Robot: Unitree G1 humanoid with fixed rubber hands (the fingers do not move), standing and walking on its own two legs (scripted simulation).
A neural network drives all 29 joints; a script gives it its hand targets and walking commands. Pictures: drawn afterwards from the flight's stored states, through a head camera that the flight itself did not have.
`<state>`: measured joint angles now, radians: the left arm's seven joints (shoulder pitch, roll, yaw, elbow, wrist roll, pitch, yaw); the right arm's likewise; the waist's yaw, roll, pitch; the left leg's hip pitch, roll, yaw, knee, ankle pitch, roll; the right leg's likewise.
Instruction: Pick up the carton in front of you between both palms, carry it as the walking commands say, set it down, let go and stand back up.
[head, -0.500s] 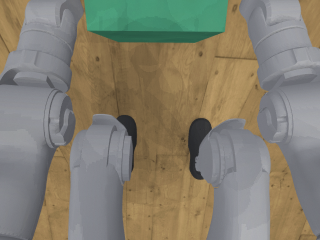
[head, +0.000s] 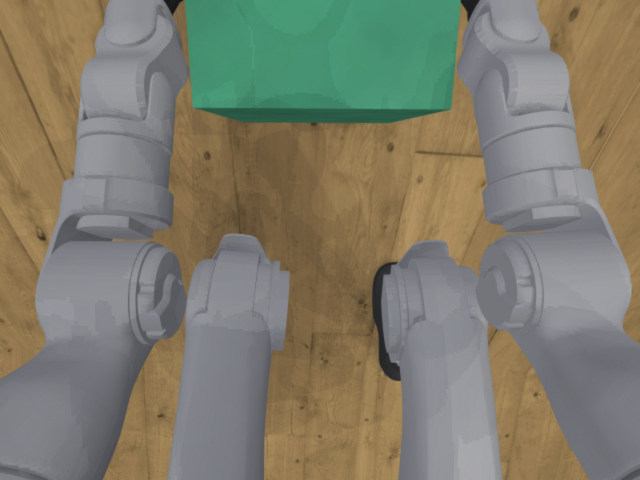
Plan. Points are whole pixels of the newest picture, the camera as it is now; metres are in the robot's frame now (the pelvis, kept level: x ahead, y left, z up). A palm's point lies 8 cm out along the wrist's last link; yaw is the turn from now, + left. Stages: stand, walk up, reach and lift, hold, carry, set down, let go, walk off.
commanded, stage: reach and lift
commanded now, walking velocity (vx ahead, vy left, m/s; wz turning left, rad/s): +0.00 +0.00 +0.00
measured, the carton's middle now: (319, 18) +0.55 +0.03 -0.20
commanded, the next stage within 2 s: none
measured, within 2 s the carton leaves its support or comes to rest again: neither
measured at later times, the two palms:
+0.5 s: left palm out of the picture +0.49 +0.17 +0.06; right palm out of the picture +0.50 -0.13 +0.06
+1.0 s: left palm out of the picture +0.44 +0.16 +0.22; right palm out of the picture +0.45 -0.14 +0.22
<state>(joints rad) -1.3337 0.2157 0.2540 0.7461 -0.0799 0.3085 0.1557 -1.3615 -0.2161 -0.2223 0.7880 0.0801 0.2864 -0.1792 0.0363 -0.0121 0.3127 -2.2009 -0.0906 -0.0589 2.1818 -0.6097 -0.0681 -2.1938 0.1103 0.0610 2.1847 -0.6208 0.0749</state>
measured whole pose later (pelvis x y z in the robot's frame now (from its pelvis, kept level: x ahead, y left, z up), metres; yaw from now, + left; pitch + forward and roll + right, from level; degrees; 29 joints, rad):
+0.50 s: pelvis -0.01 +0.00 +0.12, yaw +0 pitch +43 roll +0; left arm -1.12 0.02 0.50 0.68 0.25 0.42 0.02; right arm -1.15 -0.02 -0.49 0.73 -0.24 0.39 -0.07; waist 0.02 -0.02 -0.12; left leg -2.02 -0.10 -0.09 1.72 -0.46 -0.07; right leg -2.01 0.12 0.08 1.72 -0.47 0.07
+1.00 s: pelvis +0.04 +0.00 +0.26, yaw +0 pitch +32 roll +0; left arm -0.69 -0.08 0.42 0.62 0.22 0.37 0.03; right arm -0.72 0.09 -0.43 0.66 -0.22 0.35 -0.06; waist 0.02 -0.02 -0.23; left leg -1.38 -0.09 -0.11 1.28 -0.45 -0.04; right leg -1.38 0.10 0.11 1.28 -0.46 0.04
